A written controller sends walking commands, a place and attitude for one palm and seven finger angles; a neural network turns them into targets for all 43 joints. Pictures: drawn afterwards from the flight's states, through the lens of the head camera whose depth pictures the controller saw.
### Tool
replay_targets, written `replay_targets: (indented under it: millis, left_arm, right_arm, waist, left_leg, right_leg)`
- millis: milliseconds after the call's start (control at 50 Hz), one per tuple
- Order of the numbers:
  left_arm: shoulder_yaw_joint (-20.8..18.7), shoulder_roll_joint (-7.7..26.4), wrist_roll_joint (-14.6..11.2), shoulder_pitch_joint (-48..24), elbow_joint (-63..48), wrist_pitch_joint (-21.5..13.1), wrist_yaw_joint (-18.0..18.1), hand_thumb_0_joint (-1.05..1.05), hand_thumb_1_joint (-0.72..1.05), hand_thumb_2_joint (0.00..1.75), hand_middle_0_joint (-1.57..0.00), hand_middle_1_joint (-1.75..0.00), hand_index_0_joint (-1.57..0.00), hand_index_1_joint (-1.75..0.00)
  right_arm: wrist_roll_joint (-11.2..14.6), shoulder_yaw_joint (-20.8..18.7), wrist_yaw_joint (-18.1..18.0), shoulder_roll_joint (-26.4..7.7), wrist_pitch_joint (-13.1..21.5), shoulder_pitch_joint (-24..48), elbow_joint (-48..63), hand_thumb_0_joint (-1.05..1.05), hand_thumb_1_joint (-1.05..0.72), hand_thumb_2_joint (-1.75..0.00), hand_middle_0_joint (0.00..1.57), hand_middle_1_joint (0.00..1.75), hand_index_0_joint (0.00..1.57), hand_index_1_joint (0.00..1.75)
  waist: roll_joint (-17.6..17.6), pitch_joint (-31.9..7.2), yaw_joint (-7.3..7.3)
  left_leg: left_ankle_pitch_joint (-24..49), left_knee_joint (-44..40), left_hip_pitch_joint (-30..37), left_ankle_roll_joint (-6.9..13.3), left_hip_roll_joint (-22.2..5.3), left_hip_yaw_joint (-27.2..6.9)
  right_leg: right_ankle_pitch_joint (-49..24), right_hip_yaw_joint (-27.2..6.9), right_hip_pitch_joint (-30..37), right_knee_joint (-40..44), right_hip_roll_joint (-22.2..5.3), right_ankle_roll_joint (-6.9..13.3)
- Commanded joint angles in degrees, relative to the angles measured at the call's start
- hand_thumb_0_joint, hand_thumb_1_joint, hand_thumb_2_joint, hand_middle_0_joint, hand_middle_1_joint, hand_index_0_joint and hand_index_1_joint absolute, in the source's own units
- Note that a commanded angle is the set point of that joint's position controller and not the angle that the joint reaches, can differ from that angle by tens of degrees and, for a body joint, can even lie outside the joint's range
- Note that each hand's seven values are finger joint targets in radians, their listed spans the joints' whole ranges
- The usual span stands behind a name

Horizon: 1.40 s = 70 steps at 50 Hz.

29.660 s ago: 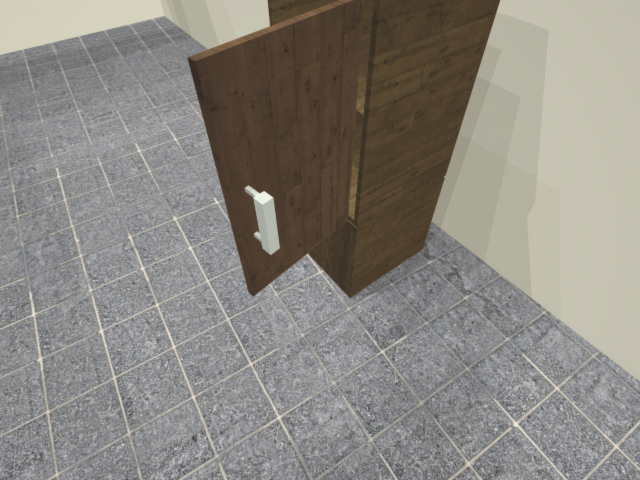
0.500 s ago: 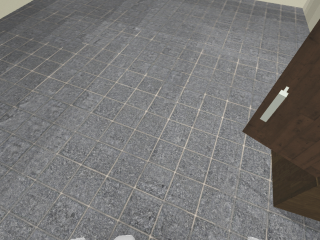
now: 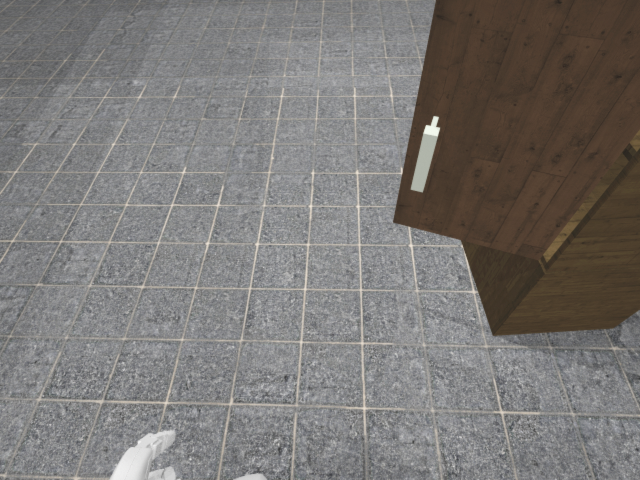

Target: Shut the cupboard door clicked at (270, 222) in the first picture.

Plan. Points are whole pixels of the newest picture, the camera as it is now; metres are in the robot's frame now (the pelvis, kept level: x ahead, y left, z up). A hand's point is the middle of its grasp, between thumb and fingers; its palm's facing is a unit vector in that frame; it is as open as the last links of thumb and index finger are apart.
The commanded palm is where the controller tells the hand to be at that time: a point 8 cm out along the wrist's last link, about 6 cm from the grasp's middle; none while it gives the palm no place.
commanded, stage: turn to face it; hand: left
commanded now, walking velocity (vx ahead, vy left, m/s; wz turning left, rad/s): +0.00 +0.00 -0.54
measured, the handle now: (426, 154) +0.71 -0.18 -0.06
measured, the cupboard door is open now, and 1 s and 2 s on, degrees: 67 67 67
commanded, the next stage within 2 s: take the last steps up to it in 0.52 s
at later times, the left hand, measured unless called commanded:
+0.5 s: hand (192, 452) +0.17 +0.20 -0.15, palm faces -0.22 -0.95 -0.20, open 7.4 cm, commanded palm none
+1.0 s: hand (229, 450) +0.18 +0.15 -0.17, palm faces -0.35 -0.93 -0.15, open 7.4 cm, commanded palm none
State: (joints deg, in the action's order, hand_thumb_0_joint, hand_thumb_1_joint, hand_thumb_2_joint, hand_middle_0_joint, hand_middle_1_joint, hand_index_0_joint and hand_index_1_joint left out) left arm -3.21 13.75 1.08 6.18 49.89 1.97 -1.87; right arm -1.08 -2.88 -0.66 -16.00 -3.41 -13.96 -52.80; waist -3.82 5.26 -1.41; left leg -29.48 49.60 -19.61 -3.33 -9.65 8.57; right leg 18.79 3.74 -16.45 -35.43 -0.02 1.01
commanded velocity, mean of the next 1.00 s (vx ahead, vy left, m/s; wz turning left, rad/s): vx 0.11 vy -0.06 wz -0.29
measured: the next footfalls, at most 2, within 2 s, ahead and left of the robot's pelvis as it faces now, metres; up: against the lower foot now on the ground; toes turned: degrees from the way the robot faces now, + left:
left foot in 0.30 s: +0.10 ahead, +0.14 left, +0.00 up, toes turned -6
right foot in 0.62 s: +0.02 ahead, -0.11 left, +0.00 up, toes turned -18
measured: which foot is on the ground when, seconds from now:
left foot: up 0.00-0.28, down 0.30-0.62, up 0.64-0.90, down 0.92-1.00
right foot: down 0.00-0.30, up 0.32-0.60, down 0.62-0.92, up 0.94-1.00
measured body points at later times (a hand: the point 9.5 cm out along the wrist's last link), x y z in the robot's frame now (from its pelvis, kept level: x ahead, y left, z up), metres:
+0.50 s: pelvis +0.03 +0.02 +0.02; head +0.08 +0.03 +0.47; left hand +0.19 +0.25 -0.13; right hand +0.03 -0.23 -0.12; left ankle +0.06 +0.14 -0.72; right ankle -0.03 -0.10 -0.67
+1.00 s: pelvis +0.09 -0.02 +0.01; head +0.11 +0.00 +0.46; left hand +0.20 +0.20 -0.16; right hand +0.04 -0.27 -0.12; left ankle +0.13 +0.09 -0.72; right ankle -0.01 -0.10 -0.68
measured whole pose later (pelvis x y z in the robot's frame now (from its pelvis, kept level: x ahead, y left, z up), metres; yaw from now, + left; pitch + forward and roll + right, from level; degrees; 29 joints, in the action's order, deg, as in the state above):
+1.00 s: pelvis +0.09 -0.02 +0.01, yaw -21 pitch +1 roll -1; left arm -3.5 12.5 1.7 15.7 58.7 2.8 -2.3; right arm -2.5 -1.1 -1.1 -11.5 2.1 -15.4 -54.2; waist 2.3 0.7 -1.3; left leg -18.5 34.7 -16.6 0.1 -4.6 7.3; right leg 26.8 -0.4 -18.9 -52.2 2.1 2.0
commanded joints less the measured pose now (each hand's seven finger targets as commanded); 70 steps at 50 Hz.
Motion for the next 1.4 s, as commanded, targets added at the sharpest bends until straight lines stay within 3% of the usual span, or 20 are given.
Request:
replay_targets:
  millis: [0,220,240,280,340,400,540,600,680,860,880,900,920,1000,1080,1200,1260,1280,1320,1380]
  left_arm:
    - [-3.34,12.41,-0.23,4.89,-2.25,-0.69,2.63,0.00,0.90,0.90,-0.20,-0.30,-0.20,-0.30]
    - [-3.19,10.97,0.04,0.15,-2.86,-0.09,1.94,0.00,0.90,0.90,-0.20,-0.30,-0.20,-0.30]
    - [-2.89,9.64,-0.36,0.22,-3.30,0.19,1.93,0.00,0.90,0.90,-0.20,-0.30,-0.20,-0.30]
    - [-1.85,4.71,-0.75,2.80,-4.74,0.47,1.29,0.00,0.90,0.90,-0.20,-0.30,-0.20,-0.30]
    - [-2.47,6.08,-0.06,1.67,-3.07,0.65,0.66,0.00,0.90,0.90,-0.20,-0.30,-0.20,-0.30]
    - [-1.58,3.64,-0.25,1.76,-2.13,1.00,0.28,0.00,0.90,0.90,-0.20,-0.30,-0.20,-0.30]
    - [-1.08,2.92,-0.23,4.91,-0.03,0.18,0.74,0.00,0.90,0.90,-0.20,-0.30,-0.20,-0.30]
    - [-2.65,12.42,0.56,10.20,2.07,-0.99,1.93,0.00,0.90,0.90,-0.20,-0.30,-0.20,-0.30]
    - [-2.18,7.80,0.14,6.54,2.15,-1.25,2.46,0.00,0.90,0.90,-0.20,-0.30,-0.20,-0.30]
    - [-2.49,7.72,0.00,4.30,3.32,-1.93,1.04,0.00,0.90,0.90,-0.20,-0.30,-0.20,-0.30]
    - [-1.94,5.04,-0.31,4.59,3.02,-1.85,0.74,0.00,0.90,0.90,-0.20,-0.30,-0.20,-0.30]
    - [-1.11,1.24,-0.64,5.92,1.68,-1.70,0.05,0.00,0.90,0.90,-0.20,-0.30,-0.20,-0.30]
    - [-0.90,3.25,0.28,1.17,-1.02,-2.05,-0.25,0.00,0.90,0.90,-0.20,-0.30,-0.20,-0.30]
    - [-2.20,3.65,1.22,2.09,1.44,-1.02,-1.57,0.00,0.90,0.90,-0.20,-0.30,-0.20,-0.30]
    - [-1.13,1.08,0.60,1.96,2.17,-0.56,-1.86,0.00,0.90,0.90,-0.20,-0.30,-0.20,-0.30]
    - [-0.72,1.45,0.47,0.41,2.38,-1.35,-1.77,0.00,0.90,0.90,-0.20,-0.30,-0.20,-0.30]
    - [-2.00,6.08,0.61,14.30,6.99,-2.86,-0.96,0.00,0.90,0.90,-0.20,-0.30,-0.20,-0.30]
    - [-3.41,12.36,0.91,21.56,9.36,-3.72,0.10,0.00,0.90,0.90,-0.20,-0.30,-0.20,-0.30]
    - [-3.00,12.10,0.11,19.18,9.45,-3.58,1.48,0.00,0.90,0.90,-0.20,-0.30,-0.20,-0.30]
    - [-0.79,4.80,0.05,7.11,6.49,-3.65,2.45,0.00,0.90,0.90,-0.20,-0.30,-0.20,-0.30]
  right_arm:
    - [0.24,-1.20,-1.10,-5.65,1.70,5.50,7.10,0.00,-0.90,-0.90,0.20,0.30,0.20,0.30]
    - [0.56,-0.59,-0.73,-3.28,2.68,-2.58,4.60,0.00,-0.90,-0.90,0.20,0.30,0.20,0.30]
    - [0.42,-0.73,-0.92,-5.00,3.28,-4.72,3.91,0.00,-0.90,-0.90,0.20,0.30,0.20,0.30]
    - [-0.75,-1.95,-1.27,-13.02,3.59,-6.77,4.73,0.00,-0.90,-0.90,0.20,0.30,0.20,0.30]
    - [-1.08,-0.98,-1.76,-9.11,3.82,-1.59,5.53,0.00,-0.90,-0.90,0.20,0.30,0.20,0.30]
    - [-0.93,-0.62,-1.88,-7.45,3.68,-1.17,4.37,0.00,-0.90,-0.90,0.20,0.30,0.20,0.30]
    - [-0.31,-1.77,-1.27,-8.19,2.72,-2.27,1.37,0.00,-0.90,-0.90,0.20,0.30,0.20,0.30]
    - [0.56,-0.68,-0.59,-1.59,2.40,1.06,4.08,0.00,-0.90,-0.90,0.20,0.30,0.20,0.30]
    - [-0.19,-0.97,-0.81,-3.28,2.29,2.31,1.87,0.00,-0.90,-0.90,0.20,0.30,0.20,0.30]
    - [-0.64,-0.55,-0.54,-1.31,4.89,-6.01,-0.73,0.00,-0.90,-0.90,0.20,0.30,0.20,0.30]
    - [-0.86,-1.08,-0.98,-4.20,5.60,-10.69,-2.31,0.00,-0.90,-0.90,0.20,0.30,0.20,0.30]
    - [-2.00,-2.57,-1.41,-10.83,5.91,-15.53,-3.38,0.00,-0.90,-0.90,0.20,0.30,0.20,0.30]
    - [-1.58,-2.64,-2.00,-13.29,5.64,-19.08,-3.21,0.00,-0.90,-0.90,0.20,0.30,0.20,0.30]
    - [-1.30,-0.74,-2.08,-6.76,6.29,-8.00,-0.88,0.00,-0.90,-0.90,0.20,0.30,0.20,0.30]
    - [-1.10,-0.87,-1.75,-6.16,6.75,-9.43,-2.74,0.00,-0.90,-0.90,0.20,0.30,0.20,0.30]
    - [-1.07,-2.26,-0.90,-7.64,5.74,-8.15,-4.08,0.00,-0.90,-0.90,0.20,0.30,0.20,0.30]
    - [-0.32,-2.12,-0.30,-6.53,5.38,-6.32,-4.29,0.00,-0.90,-0.90,0.20,0.30,0.20,0.30]
    - [0.47,-1.03,0.25,-1.61,5.52,-6.94,-3.30,0.00,-0.90,-0.90,0.20,0.30,0.20,0.30]
    - [0.75,-0.90,-0.62,-0.31,4.63,-3.41,-1.23,0.00,-0.90,-0.90,0.20,0.30,0.20,0.30]
    - [-0.18,-0.56,-0.39,0.33,4.23,-4.46,-3.75,0.00,-0.90,-0.90,0.20,0.30,0.20,0.30]
  waist:
    - [18.40,-7.05,3.46]
    - [13.17,-8.06,-0.90]
    - [9.14,-8.79,-1.66]
    - [-13.49,-9.14,-1.45]
    - [-7.63,-6.26,0.46]
    - [-7.23,-7.74,0.63]
    - [-6.40,-8.91,1.49]
    - [17.47,-7.61,4.23]
    - [16.01,-5.14,2.28]
    - [10.45,-3.84,-2.35]
    - [2.85,-5.40,-4.28]
    - [-14.00,-6.01,-5.58]
    - [-10.17,-4.15,-7.30]
    - [-4.23,1.90,-1.00]
    - [-5.07,-0.98,-0.57]
    - [-8.05,-1.63,-0.60]
    - [1.03,-8.27,6.34]
    - [16.84,-13.57,9.06]
    - [19.83,-11.25,6.99]
    - [12.18,-7.13,1.28]
  left_leg:
    - [-0.15,18.42,-18.54,-1.72,2.07,-9.28]
    - [15.11,-18.26,4.71,-1.07,7.74,-5.17]
    - [18.72,-25.56,11.14,-0.21,5.62,-7.30]
    - [28.14,-33.29,14.45,10.25,-15.54,-28.75]
    - [32.37,-32.42,8.25,12.81,-12.69,-22.69]
    - [43.90,-28.67,13.36,10.87,-8.03,-11.33]
    - [38.36,-22.77,9.90,8.29,-7.10,-7.77]
    - [-4.41,-2.19,-10.41,0.12,6.48,-0.26]
    - [0.70,13.43,-15.85,-0.28,4.36,-7.06]
    - [14.38,-20.89,9.82,0.61,7.20,-0.61]
    - [12.32,-27.52,19.48,1.84,2.78,-6.95]
    - [2.69,-34.38,26.43,7.64,-13.52,-29.42]
    - [-0.39,-38.84,22.55,12.41,-21.57,-39.67]
    - [8.15,-40.50,10.07,9.22,-13.84,-21.08]
    - [26.32,-37.34,13.64,8.77,-10.16,-6.81]
    - [26.48,-32.72,10.09,7.74,-9.56,-2.47]
    - [27.84,-14.19,3.08,3.85,-3.46,1.92]
    - [8.42,1.84,-9.04,1.90,3.42,4.43]
    - [-7.37,19.67,-14.51,2.75,4.88,-5.95]
    - [2.75,16.97,-10.41,2.01,1.81,-7.32]
  right_leg:
    - [-30.70,-22.51,13.57,15.31,-17.54,11.68]
    - [-19.95,-19.65,1.30,9.63,-9.29,5.99]
    - [-15.99,-18.35,-2.83,6.12,-6.89,3.73]
    - [15.79,-5.37,-13.36,-14.92,3.56,-1.81]
    - [12.52,-6.94,-13.66,-30.30,-0.46,-2.73]
    - [9.47,-3.28,-11.32,-22.14,-0.76,-3.39]
    - [-4.55,1.13,5.20,6.79,1.19,-1.59]
    - [-28.05,-23.68,16.21,18.09,-20.62,9.22]
    - [-20.62,-17.60,14.46,18.13,-14.29,12.28]
    - [1.31,-14.07,-0.83,14.76,-7.73,8.51]
    - [2.51,-11.81,-8.13,5.69,-4.43,5.84]
    - [10.41,-4.27,-20.82,-11.00,2.91,1.81]
    - [14.44,-4.96,-23.58,-21.59,1.35,1.32]
    - [0.80,-6.61,-22.33,-31.59,-3.98,-0.83]
    - [-3.65,-2.68,-19.06,-20.89,-4.43,-2.27]
    - [-7.13,2.62,-5.77,-2.03,-2.14,-1.51]
    - [-9.76,1.77,16.77,8.86,-0.98,0.66]
    - [-8.77,-14.40,28.27,13.64,-14.28,5.26]
    - [-14.48,-24.84,19.82,20.98,-21.36,11.59]
    - [-19.27,-10.91,8.45,19.15,-16.18,10.49]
